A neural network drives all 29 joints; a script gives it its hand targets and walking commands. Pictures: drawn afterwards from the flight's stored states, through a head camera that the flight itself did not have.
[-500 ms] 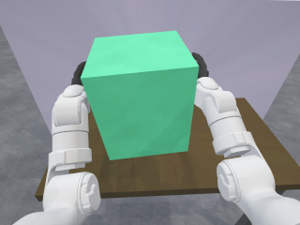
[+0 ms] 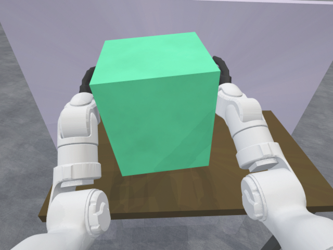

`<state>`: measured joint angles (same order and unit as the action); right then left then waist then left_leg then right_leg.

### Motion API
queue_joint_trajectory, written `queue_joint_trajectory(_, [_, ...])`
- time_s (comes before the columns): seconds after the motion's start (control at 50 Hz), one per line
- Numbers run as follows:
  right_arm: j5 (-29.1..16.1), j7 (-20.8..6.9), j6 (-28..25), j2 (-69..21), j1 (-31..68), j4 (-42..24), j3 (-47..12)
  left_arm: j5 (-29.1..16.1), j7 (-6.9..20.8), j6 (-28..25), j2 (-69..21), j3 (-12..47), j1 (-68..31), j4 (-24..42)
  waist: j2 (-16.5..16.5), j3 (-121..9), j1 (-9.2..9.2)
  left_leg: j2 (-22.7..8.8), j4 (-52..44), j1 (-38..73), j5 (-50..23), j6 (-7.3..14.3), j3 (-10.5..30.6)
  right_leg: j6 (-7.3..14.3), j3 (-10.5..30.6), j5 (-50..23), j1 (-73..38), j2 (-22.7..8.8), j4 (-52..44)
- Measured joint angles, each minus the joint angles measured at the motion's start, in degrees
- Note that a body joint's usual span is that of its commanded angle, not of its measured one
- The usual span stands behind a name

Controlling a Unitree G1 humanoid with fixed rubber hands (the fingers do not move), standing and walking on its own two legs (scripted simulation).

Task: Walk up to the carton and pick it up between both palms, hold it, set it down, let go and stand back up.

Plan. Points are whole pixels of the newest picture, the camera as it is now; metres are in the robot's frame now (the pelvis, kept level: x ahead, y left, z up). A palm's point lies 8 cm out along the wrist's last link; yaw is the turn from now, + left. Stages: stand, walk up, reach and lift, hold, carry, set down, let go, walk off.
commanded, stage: hold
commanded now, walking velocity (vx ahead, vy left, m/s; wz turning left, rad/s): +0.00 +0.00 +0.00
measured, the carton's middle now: (158, 104) +0.37 +0.01 +0.21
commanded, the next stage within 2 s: set down in 0.52 s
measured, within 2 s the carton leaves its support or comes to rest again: neither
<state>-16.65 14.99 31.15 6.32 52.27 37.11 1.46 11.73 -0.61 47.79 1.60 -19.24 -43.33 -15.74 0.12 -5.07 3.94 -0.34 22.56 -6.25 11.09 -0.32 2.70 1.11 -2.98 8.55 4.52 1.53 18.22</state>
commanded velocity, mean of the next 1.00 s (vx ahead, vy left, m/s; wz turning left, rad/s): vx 0.00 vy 0.00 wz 0.00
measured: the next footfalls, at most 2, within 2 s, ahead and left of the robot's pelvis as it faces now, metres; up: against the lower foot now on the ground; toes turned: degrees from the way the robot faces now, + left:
none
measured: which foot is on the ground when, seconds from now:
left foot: down 0.00-1.00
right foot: down 0.00-1.00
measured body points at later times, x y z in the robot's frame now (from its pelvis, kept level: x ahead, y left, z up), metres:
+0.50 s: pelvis +0.01 +0.00 +0.00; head -0.07 +0.02 +0.44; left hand +0.38 +0.16 +0.23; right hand +0.39 -0.15 +0.25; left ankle +0.02 +0.12 -0.75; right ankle +0.02 -0.10 -0.75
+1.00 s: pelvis +0.01 +0.00 +0.00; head -0.06 +0.04 +0.44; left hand +0.40 +0.17 +0.20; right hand +0.39 -0.13 +0.20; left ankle +0.02 +0.12 -0.75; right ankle +0.02 -0.10 -0.75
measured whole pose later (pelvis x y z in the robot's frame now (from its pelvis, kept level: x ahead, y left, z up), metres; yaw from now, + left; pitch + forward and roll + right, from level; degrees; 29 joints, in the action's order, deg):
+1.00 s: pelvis +0.01 +0.00 +0.00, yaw +1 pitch -11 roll -1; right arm 0.5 10.2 11.1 -3.6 43.7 42.1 13.7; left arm 20.7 6.5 30.2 0.7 -22.3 -42.2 -25.2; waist 4.8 1.7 4.6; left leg 0.7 19.2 2.4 10.7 0.1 3.8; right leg 0.6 -4.0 9.0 -4.3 0.5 15.5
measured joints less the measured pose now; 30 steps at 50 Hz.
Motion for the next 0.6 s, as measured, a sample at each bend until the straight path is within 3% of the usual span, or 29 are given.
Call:
queue_joint_trajectory(0.24, [-0.1,0.08,-0.27,-0.23,-1.09,-0.1,0.45,0.21,0.19,-0.27,0.18,0.6,-0.02,-0.99,0.09,0.01,0.42,0.1,0.02,0.13,0.25,0.04,0.35,-0.11,-0.32,0.11,-0.51,-0.07,-0.52])
queue_joint_trajectory(0.36, [-1.59,0.84,-0.08,0.47,-3.6,-5.2,-1.35,-0.66,-0.23,-0.8,-0.07,2.19,3.02,3.56,-0.38,0.11,0.96,-0.05,0.84,-0.12,0.85,0.02,0.46,-0.23,-0.41,0.06,-0.87,0.11,-0.96])
queue_joint_trajectory(0.6, [-1.41,0.68,0.4,-0.07,-4.18,-5.47,-1.5,0.03,-0.14,0.77,-0.99,1.14,4.12,5.78,0.07,0.74,1.3,0.08,0.51,1.81,0.95,0.22,0.19,-0.32,-0.12,0.21,-2.63,-0.02,-1.08])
